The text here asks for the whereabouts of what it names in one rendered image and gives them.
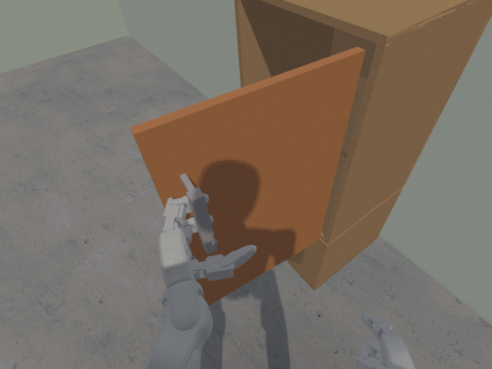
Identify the robot left hand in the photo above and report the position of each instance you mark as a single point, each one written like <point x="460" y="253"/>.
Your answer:
<point x="175" y="253"/>

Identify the cupboard door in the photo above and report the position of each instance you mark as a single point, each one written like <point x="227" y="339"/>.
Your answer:
<point x="266" y="155"/>

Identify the robot left forearm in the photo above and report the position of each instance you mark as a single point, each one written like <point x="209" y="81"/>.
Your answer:
<point x="187" y="324"/>

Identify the robot right hand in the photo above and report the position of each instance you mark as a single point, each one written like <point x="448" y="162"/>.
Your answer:
<point x="391" y="354"/>

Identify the handle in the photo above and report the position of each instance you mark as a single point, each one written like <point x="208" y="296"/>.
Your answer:
<point x="200" y="212"/>

